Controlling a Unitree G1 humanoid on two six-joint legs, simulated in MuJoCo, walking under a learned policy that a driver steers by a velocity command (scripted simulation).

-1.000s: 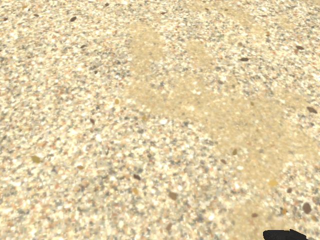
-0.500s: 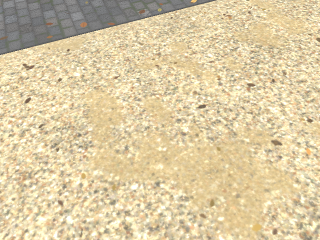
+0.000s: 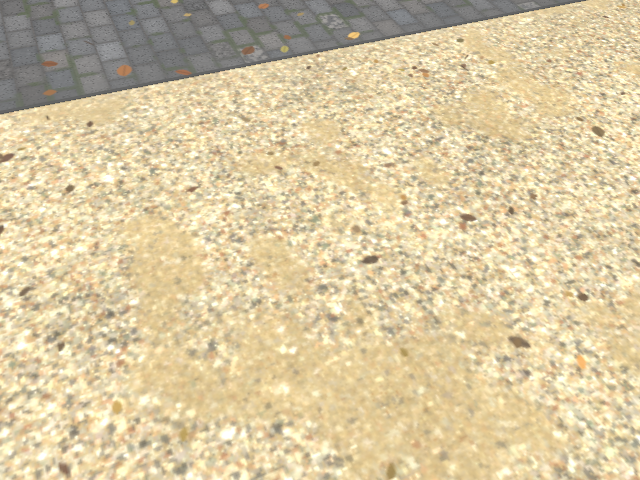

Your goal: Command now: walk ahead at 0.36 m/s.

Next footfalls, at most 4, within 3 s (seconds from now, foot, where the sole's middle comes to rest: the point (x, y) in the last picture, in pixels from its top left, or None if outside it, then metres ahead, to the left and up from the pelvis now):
0.26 right None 0.24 -0.16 -0.78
0.78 left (251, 470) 0.56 0.10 -0.78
1.24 right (284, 330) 0.90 0.02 -0.78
1.70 left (135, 335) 0.90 0.38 -0.78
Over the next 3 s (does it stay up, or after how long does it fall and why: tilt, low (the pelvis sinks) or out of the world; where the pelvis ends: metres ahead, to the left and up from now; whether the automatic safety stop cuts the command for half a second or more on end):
stays up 1.28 0.48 -0.01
